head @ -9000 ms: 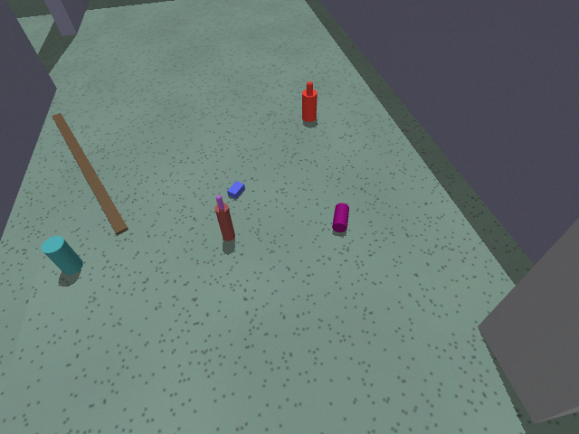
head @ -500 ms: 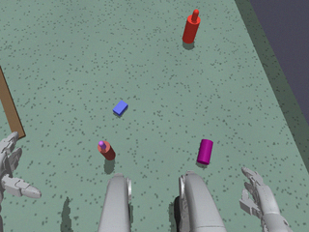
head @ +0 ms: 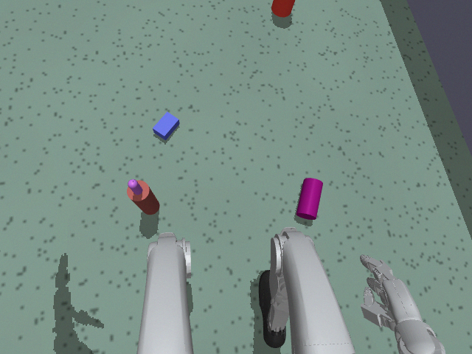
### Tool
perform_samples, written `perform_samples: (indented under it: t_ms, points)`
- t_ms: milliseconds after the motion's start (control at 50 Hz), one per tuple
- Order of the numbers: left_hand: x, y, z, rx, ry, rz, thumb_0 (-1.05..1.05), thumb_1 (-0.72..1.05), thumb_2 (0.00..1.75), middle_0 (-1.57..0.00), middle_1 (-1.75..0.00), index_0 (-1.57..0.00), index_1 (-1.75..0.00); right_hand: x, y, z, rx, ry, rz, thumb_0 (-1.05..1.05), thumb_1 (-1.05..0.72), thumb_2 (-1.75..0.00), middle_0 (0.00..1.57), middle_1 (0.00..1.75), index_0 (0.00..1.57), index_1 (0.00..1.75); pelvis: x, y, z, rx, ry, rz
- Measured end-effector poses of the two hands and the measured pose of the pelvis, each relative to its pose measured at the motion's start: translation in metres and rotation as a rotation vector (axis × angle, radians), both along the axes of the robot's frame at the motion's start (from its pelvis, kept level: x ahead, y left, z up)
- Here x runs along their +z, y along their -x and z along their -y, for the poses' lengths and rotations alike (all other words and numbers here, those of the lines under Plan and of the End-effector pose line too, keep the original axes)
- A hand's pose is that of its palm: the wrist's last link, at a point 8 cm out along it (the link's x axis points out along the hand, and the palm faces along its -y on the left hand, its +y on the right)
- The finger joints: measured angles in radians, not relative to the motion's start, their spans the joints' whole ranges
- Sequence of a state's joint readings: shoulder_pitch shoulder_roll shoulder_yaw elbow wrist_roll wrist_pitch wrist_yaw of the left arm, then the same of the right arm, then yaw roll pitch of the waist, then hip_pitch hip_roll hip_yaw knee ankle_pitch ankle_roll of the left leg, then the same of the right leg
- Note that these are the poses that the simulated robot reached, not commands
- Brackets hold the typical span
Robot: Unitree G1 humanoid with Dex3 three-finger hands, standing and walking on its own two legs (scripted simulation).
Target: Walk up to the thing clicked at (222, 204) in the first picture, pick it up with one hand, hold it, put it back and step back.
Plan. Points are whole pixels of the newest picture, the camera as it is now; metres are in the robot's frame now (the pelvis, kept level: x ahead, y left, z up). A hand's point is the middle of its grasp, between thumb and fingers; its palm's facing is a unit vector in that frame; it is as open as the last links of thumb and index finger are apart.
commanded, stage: go down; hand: left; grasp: from the side
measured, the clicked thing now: (142, 196) +0.43 +0.23 -0.37
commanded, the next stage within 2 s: none
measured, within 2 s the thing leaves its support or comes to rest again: neither
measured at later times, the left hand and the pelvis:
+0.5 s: hand out of the picture +0.35 +0.40 -0.06, palm faces +0.14 -0.98 -0.13, open 17.4 cm; pelvis -0.01 +0.00 -0.05, yaw -1 degrees
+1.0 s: hand out of the picture +0.36 +0.40 -0.08, palm faces +0.13 -0.98 -0.12, open 17.4 cm; pelvis -0.01 +0.00 -0.08, yaw -1 degrees
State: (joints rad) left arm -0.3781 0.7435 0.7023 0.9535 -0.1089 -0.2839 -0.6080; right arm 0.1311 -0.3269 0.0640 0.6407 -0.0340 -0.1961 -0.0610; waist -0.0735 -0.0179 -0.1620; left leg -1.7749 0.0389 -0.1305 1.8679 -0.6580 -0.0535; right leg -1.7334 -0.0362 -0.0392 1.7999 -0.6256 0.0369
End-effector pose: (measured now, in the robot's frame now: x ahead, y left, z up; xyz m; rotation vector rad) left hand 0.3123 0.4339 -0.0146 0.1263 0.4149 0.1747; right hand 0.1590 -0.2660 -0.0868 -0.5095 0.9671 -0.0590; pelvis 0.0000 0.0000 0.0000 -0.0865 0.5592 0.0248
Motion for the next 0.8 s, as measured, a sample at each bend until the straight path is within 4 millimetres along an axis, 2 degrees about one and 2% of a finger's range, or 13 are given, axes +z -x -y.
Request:
perform_samples:
  t_ms: [220,440,800]
  points:
    - [-0.011,-0.002,-0.015,0.012,0.001,0.022,-0.01,-0.56,0.05,-0.05,-0.06,-0.06,-0.06,-0.025,0.006,-0.002,0.008,-0.002,-0.036,0.01,-0.91,-0.9,0.2,0.3,0.21,0.3,-0.02,0.001,-0.003,0.0,0.007,-0.016]
    - [-0.028,-0.013,-0.016,-0.016,0.01,0.076,-0.01,-0.53,0.06,-0.04,-0.06,-0.05,-0.06,-0.048,0.009,0.001,0.026,0.017,-0.058,0.01,-0.91,-0.91,0.2,0.3,0.21,0.3,-0.045,0.007,-0.003,-0.001,0.014,-0.014]
    - [-0.039,-0.015,-0.022,-0.011,0.011,0.106,-0.01,-0.51,0.07,-0.04,-0.06,-0.04,-0.07,-0.074,0.035,0.006,0.01,0.012,-0.127,0.01,-0.91,-0.91,0.2,0.3,0.21,0.3,-0.068,0.012,-0.002,-0.007,0.013,-0.011]
